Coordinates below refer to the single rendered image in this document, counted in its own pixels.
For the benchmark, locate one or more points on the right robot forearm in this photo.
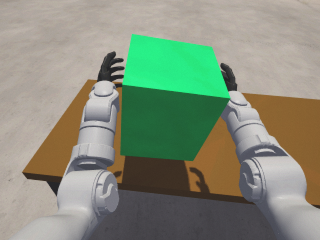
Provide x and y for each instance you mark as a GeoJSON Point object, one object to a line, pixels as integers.
{"type": "Point", "coordinates": [248, 132]}

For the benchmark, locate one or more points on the robot right hand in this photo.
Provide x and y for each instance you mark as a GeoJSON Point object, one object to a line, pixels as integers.
{"type": "Point", "coordinates": [229, 78]}

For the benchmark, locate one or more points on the table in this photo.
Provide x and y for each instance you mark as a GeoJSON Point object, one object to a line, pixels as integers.
{"type": "Point", "coordinates": [214, 174]}

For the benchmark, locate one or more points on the right robot upper arm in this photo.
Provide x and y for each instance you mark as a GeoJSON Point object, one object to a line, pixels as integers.
{"type": "Point", "coordinates": [277, 186]}

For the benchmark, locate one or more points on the robot left hand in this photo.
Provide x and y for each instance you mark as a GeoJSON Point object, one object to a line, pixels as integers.
{"type": "Point", "coordinates": [106, 70]}

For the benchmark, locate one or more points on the carton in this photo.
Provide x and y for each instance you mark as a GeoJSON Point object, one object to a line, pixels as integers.
{"type": "Point", "coordinates": [173, 93]}

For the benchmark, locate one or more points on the left robot forearm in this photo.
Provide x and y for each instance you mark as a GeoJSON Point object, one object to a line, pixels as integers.
{"type": "Point", "coordinates": [94, 149]}

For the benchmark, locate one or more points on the left robot upper arm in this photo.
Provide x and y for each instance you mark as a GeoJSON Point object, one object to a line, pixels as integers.
{"type": "Point", "coordinates": [84, 199]}

